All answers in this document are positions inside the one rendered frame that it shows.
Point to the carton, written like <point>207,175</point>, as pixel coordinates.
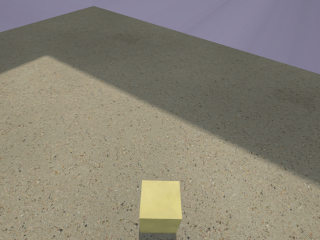
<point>160,207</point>

